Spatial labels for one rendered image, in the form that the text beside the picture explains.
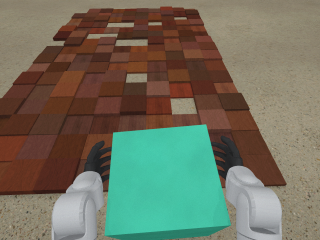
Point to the robot left forearm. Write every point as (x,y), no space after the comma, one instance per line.
(74,215)

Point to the carton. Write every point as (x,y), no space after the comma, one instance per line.
(164,184)

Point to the robot right forearm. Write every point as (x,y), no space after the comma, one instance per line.
(258,209)

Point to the right robot hand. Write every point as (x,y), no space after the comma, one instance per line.
(231,156)

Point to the left robot hand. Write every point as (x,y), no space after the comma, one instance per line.
(94,161)

